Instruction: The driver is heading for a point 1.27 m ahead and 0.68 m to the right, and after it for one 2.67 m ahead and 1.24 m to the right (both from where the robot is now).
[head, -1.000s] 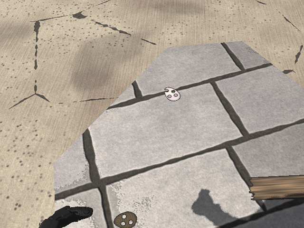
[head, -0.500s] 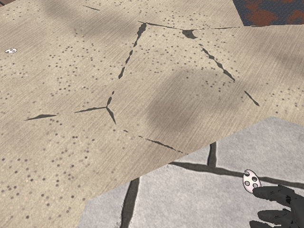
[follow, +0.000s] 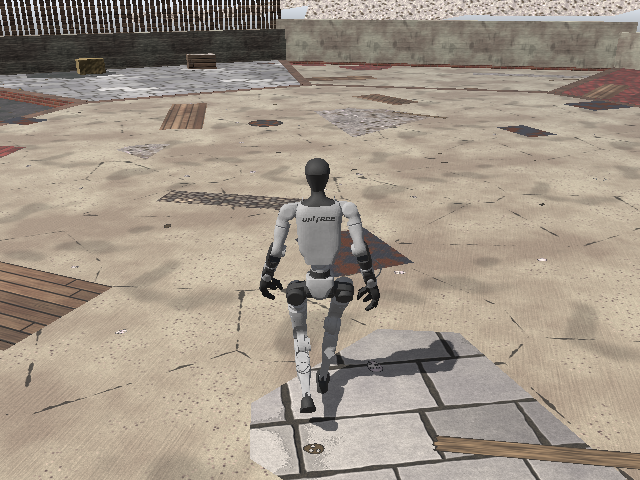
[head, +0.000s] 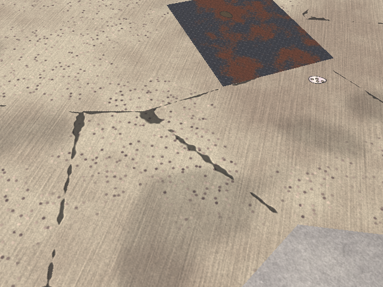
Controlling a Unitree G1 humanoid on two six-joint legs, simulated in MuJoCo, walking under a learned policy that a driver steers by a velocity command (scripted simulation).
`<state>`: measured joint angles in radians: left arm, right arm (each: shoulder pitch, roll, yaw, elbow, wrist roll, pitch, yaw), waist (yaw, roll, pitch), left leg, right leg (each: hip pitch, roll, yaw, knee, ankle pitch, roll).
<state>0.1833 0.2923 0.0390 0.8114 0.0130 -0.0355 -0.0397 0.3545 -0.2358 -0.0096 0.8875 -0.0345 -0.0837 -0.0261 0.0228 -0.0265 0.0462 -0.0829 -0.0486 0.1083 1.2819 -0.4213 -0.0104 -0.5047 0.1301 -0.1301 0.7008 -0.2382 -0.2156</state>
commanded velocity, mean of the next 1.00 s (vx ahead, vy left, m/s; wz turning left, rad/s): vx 1.00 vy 0.00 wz -0.94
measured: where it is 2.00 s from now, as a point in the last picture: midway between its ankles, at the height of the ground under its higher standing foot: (373, 112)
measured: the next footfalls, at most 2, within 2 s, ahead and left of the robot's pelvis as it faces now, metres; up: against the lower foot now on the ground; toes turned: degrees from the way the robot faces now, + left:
left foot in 0.34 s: +0.56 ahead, +0.15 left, +0.00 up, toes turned -22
right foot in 0.80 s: +0.81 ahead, -0.21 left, +0.00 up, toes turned -49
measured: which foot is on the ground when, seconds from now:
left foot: up 0.00-0.32, down 0.34-0.80, up 0.82-1.00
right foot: down 0.00-0.36, up 0.38-0.78, down 0.80-1.00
